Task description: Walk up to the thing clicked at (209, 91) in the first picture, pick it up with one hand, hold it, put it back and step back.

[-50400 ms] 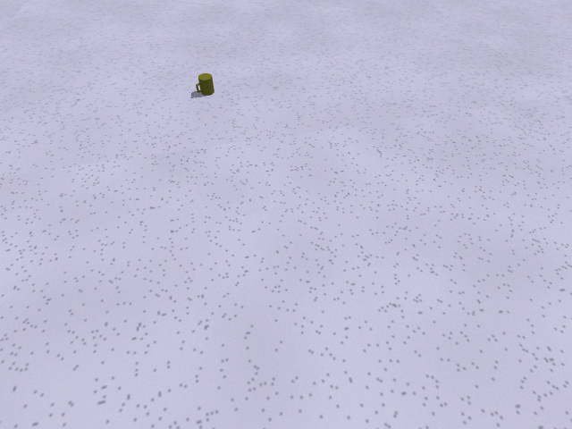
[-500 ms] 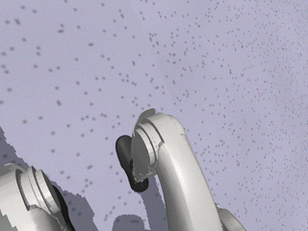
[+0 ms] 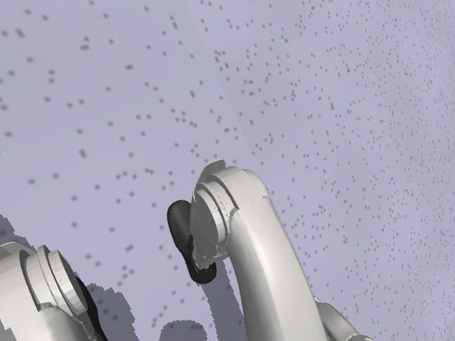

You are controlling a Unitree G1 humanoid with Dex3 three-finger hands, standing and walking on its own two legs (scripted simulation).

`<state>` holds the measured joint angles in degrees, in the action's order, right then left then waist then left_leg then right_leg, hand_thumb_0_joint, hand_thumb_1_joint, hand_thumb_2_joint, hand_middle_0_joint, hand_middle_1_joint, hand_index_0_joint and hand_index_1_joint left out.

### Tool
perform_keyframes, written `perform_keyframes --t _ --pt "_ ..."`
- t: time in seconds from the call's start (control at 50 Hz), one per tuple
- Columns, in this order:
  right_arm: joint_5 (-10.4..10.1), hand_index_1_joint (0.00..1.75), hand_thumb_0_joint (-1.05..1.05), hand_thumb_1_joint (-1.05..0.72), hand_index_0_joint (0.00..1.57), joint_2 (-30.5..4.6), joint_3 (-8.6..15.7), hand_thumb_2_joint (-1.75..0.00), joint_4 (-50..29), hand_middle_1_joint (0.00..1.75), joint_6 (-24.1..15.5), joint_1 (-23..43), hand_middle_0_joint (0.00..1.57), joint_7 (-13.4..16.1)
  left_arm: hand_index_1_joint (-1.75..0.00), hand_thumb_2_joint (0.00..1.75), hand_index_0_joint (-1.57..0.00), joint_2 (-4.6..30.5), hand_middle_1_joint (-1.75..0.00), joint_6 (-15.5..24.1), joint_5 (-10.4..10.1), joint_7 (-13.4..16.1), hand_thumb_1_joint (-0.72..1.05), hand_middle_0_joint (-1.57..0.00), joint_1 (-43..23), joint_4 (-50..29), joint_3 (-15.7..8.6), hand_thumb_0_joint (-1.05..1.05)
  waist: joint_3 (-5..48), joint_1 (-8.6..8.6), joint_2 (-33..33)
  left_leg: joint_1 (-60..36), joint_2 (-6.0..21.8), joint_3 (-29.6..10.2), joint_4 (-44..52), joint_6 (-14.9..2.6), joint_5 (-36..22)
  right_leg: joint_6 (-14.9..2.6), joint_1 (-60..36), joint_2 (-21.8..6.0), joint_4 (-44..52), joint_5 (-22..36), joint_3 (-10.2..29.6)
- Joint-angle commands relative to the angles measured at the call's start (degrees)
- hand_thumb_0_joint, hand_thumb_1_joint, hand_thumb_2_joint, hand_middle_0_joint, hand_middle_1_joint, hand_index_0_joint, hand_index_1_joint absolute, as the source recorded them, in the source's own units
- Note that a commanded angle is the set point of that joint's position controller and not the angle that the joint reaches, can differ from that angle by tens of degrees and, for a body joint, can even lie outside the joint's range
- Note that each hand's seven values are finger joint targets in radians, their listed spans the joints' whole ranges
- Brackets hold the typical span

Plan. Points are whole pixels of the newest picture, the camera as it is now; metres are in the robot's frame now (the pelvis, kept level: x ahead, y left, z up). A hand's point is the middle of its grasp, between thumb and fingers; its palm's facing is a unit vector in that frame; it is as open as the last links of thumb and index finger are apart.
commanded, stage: rest palm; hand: left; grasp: from above
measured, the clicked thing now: out of the picture +0.53 +0.29 -0.26
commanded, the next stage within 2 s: close in 0.08 s
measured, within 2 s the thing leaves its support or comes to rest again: leaves its support in 1.80 s
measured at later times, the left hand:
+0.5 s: hand out of the picture +0.52 +0.30 -0.23, palm faces -0.43 -0.13 -0.89, open 12.5 cm
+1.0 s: hand out of the picture +0.52 +0.30 -0.23, palm faces -0.43 -0.13 -0.89, open 12.0 cm
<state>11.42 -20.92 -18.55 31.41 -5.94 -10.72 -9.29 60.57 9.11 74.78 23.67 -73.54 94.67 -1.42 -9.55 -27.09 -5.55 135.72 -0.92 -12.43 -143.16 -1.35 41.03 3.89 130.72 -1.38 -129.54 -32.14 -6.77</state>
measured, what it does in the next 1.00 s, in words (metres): stands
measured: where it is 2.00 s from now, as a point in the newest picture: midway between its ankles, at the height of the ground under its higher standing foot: (146, 293)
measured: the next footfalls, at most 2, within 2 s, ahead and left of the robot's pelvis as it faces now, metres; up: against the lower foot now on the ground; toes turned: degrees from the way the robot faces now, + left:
none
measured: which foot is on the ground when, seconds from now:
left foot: down 0.00-1.00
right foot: down 0.00-1.00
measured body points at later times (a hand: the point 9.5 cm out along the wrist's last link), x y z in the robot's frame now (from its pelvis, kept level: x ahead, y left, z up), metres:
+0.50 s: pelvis +0.00 +0.00 +0.00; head +0.29 +0.12 +0.31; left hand +0.54 +0.30 -0.18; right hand +0.02 -0.25 -0.05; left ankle +0.06 +0.11 -0.28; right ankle +0.14 -0.14 -0.28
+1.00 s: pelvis +0.00 +0.00 +0.00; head +0.29 +0.12 +0.32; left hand +0.54 +0.31 -0.17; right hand +0.02 -0.25 -0.04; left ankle +0.06 +0.11 -0.28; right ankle +0.14 -0.14 -0.28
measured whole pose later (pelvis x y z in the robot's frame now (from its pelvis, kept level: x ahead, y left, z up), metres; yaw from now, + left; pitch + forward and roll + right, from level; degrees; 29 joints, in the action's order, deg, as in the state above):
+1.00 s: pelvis +0.00 +0.00 +0.00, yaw +0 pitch +32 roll -16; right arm 11.9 -21.3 -20.1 31.2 -6.3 -10.1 -8.8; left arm 61.4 9.0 73.7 24.0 -74.1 95.4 -0.6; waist -10.5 -27.2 -5.4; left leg 135.6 -0.9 -12.7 -143.0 -1.4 40.5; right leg 4.1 130.4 -1.3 -129.1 -31.6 -7.0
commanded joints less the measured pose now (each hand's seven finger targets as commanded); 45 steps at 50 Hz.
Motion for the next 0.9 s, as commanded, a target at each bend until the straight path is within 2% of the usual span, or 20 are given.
perform_keyframes --t 0.0,0.08,0.16,0.2,0.24,0.28,0.3,0.34,0.38,0.44,0.54,0.62,0.68,0.72,0.74,0.76,0.8,0.82,0.84,0.88 --pt "-0.3 0.30 0.00 -0.91 0.20 -18.8 5.5 -0.90 1.8 0.30 0.5 -12.2 0.20 0.4 -1.13 1.11 -0.18 7.7 -1.14 -0.2 -0.9 2.0 -0.36 -0.18 -14.8 -3.7 0.6 0.00 34.0 -4.42 29.9 -26.7 1.9 3.8 16.4 1.04 -13.0 -5.22 -21.9 2.9 8.4 9.8 -7.3" --pt "-0.2 0.30 0.00 -0.91 0.20 -19.1 5.2 -0.91 2.0 0.30 0.1 -12.4 0.20 0.6 -1.16 1.13 -0.18 9.3 -1.17 -0.1 -0.8 2.2 -0.37 -0.18 -15.6 -5.6 0.1 0.00 35.4 -4.04 30.8 -28.2 2.0 3.8 16.5 1.07 -13.1 -5.14 -22.5 2.7 8.5 10.1 -7.1" --pt "-0.2 0.30 0.00 -0.91 0.20 -18.4 4.6 -0.91 2.2 0.30 -0.2 -12.4 0.20 0.4 -1.19 1.16 -0.17 7.6 -1.20 -0.3 -1.7 2.4 -0.36 -0.17 -13.5 -3.1 1.0 0.00 34.5 -4.42 28.2 -25.6 2.0 3.9 16.3 0.77 -12.5 -4.96 -24.1 3.1 8.9 9.9 -7.3" --pt "-0.1 0.30 0.00 -0.90 0.20 -18.4 4.1 -0.90 2.4 0.30 -0.2 -12.4 0.20 0.3 -1.14 1.03 -0.21 8.2 -1.16 -0.2 -1.7 2.3 -0.30 -0.19 -13.9 -3.9 0.7 0.00 34.6 -4.30 28.5 -25.9 2.2 3.5 16.2 1.03 -12.7 -5.03 -23.3 2.7 8.8 9.8 -7.3" --pt "-0.1 0.30 0.00 -0.90 0.20 -18.9 4.7 -0.90 2.7 0.30 -0.1 -12.7 0.20 0.4 -1.12 1.00 -0.23 9.9 -1.15 -0.1 -1.0 2.4 -0.28 -0.20 -15.9 -7.3 -0.5 0.00 36.5 -3.64 32.9 -30.0 2.5 2.7 16.9 1.86 -14.5 -5.31 -21.1 2.2 8.1 10.6 -7.2" --pt "-0.1 0.30 0.00 -0.90 0.20 -18.5 4.3 -0.90 2.2 0.30 -0.1 -11.6 0.20 0.3 -1.13 1.00 -0.23 7.9 -1.16 -0.6 -1.4 2.3 -0.26 -0.20 -13.4 -3.1 0.7 0.00 34.4 -4.29 30.3 -27.9 2.4 3.1 16.3 1.44 -13.0 -5.27 -21.2 2.7 8.3 9.6 -7.4" --pt "-0.1 0.30 0.00 -0.90 0.20 -19.0 4.2 -0.90 1.6 0.30 -0.1 -11.7 0.20 0.3 -1.14 1.00 -0.23 7.2 -1.17 -0.6 -1.5 2.3 -0.26 -0.20 -13.9 -2.2 1.2 0.00 32.1 -5.24 27.8 -24.9 2.1 3.3 15.9 1.02 -11.2 -5.17 -21.1 2.8 8.7 8.6 -7.4" --pt "-0.1 0.30 0.00 -0.90 0.20 -18.8 3.9 -0.90 2.0 0.30 -0.1 -11.9 0.20 0.5 -1.13 1.02 -0.24 10.2 -1.16 -0.5 -1.3 2.5 -0.25 -0.22 -15.9 -6.4 -0.2 0.00 35.2 -4.16 30.5 -26.9 2.2 3.4 15.9 1.13 -12.8 -5.06 -22.5 2.6 8.7 10.0 -7.1" --pt "-0.1 0.30 0.00 -0.90 0.20 -19.0 4.4 -0.90 2.3 0.30 0.0 -11.7 0.20 0.7 -1.12 1.00 -0.25 10.9 -1.14 -0.7 -1.0 2.4 -0.24 -0.23 -15.2 -5.7 -0.4 0.00 34.9 -3.52 30.6 -27.2 2.2 3.5 16.5 1.26 -11.9 -5.26 -21.8 2.7 8.8 9.0 -7.1" --pt "0.1 0.30 0.00 -0.90 0.20 -18.9 4.1 -0.90 2.1 0.30 0.1 -11.4 0.20 0.9 -1.13 1.00 -0.27 9.8 -1.16 -0.6 -1.0 2.5 -0.22 -0.24 -15.2 -4.5 0.5 0.00 33.2 -4.56 29.9 -25.7 2.2 3.5 16.4 1.04 -10.3 -5.20 -21.8 2.9 9.0 8.2 -7.3" --pt "-0.1 0.30 0.00 -0.90 0.20 -18.7 4.1 -0.90 2.3 0.30 0.0 -12.0 0.20 1.0 -1.13 1.03 -0.29 10.1 -1.15 -0.9 -0.7 2.4 -0.19 -0.27 -15.2 -5.0 -0.1 0.00 35.0 -4.22 30.5 -27.7 2.4 3.2 16.3 1.39 -13.1 -5.32 -21.6 2.6 8.6 9.9 -7.3" --pt "0.1 0.30 0.00 -0.90 0.20 -19.0 3.9 -0.90 1.8 0.30 0.0 -11.5 0.20 1.0 -1.13 1.00 -0.31 8.1 -1.16 -0.8 -1.4 2.3 -0.16 -0.28 -14.2 -2.9 1.0 0.00 31.7 -5.21 27.6 -24.8 2.2 3.1 16.5 1.10 -10.5 -5.16 -21.1 2.6 9.1 8.1 -7.4" --pt "0.1 0.30 0.00 -0.90 0.20 -19.6 5.0 -0.90 1.8 0.30 0.0 -11.6 0.20 1.3 -1.12 0.99 -0.31 11.4 -1.15 -0.5 -1.2 2.5 -0.15 -0.28 -16.7 -7.9 0.0 0.00 34.5 -3.73 30.9 -26.8 2.2 3.5 17.1 1.25 -10.7 -5.23 -22.4 2.6 9.1 8.5 -7.1" --pt "0.1 0.30 0.00 -0.90 0.20 -18.6 4.2 -0.90 2.0 0.30 0.0 -11.5 0.20 0.8 -1.12 0.99 -0.31 7.9 -1.16 -1.0 -1.4 2.1 -0.14 -0.28 -14.1 -4.7 0.8 0.00 33.3 -4.46 29.0 -25.9 2.2 3.4 16.1 1.18 -11.5 -5.27 -21.4 2.5 9.0 8.8 -7.3" --pt "0.2 0.30 0.00 -0.90 0.20 -18.7 3.9 -0.90 1.6 0.30 -0.1 -11.5 0.20 0.8 -1.14 1.02 -0.32 6.3 -1.17 -1.1 -1.7 1.9 -0.13 -0.30 -12.7 -1.9 1.6 0.00 31.8 -5.62 26.0 -24.7 2.1 3.3 15.9 0.94 -10.8 -5.02 -21.3 2.6 9.3 8.5 -7.4" --pt "0.1 0.30 0.00 -0.90 0.20 -19.1 3.9 -0.90 1.5 0.30 -0.2 -11.7 0.20 0.8 -1.14 1.03 -0.34 7.4 -1.17 -0.8 -2.0 1.7 -0.12 -0.31 -14.3 -4.6 1.3 0.00 31.7 -6.03 26.6 -24.3 2.1 3.6 15.6 0.79 -10.9 -4.87 -21.5 2.6 9.6 8.4 -7.2" --pt "-0.1 0.30 0.00 -0.90 0.20 -19.2 4.1 -0.90 1.7 0.30 -0.1 -11.9 0.20 1.0 -1.14 1.03 -0.35 11.1 -1.17 -0.8 -1.5 1.8 -0.10 -0.32 -15.7 -7.7 -0.2 0.00 34.8 -3.92 29.3 -26.5 2.1 3.5 16.2 1.21 -12.9 -5.23 -23.1 2.4 9.2 9.6 -6.9" --pt "0.2 0.30 0.00 -0.90 0.20 -19.0 4.3 -0.90 2.4 0.30 0.0 -12.5 0.20 1.0 -1.14 1.02 -0.34 11.6 -1.17 -0.9 -1.1 1.9 -0.11 -0.31 -16.5 -8.4 -0.7 0.00 35.9 -3.76 30.9 -27.7 2.3 3.4 16.5 1.45 -13.5 -5.32 -22.9 2.3 8.9 10.2 -6.9" --pt "0.0 0.30 0.00 -0.90 0.20 -19.0 4.2 -0.90 2.0 0.30 0.2 -11.9 0.20 0.9 -1.15 1.03 -0.35 10.6 -1.17 -1.1 -1.2 2.0 -0.11 -0.32 -15.2 -5.6 -0.3 0.00 34.8 -3.84 30.0 -26.9 2.3 3.2 16.5 1.46 -12.7 -5.51 -22.4 2.3 9.1 9.5 -7.1" --pt "0.0 0.30 0.00 -0.90 0.20 -19.2 4.0 -0.90 1.2 0.30 0.3 -11.4 0.20 1.0 -1.15 1.04 -0.36 7.5 -1.18 -1.0 -2.0 1.9 -0.08 -0.33 -13.4 -2.4 1.5 0.00 31.6 -5.42 26.6 -24.4 2.2 3.4 16.6 1.09 -10.3 -5.41 -22.2 2.9 9.5 7.7 -7.5"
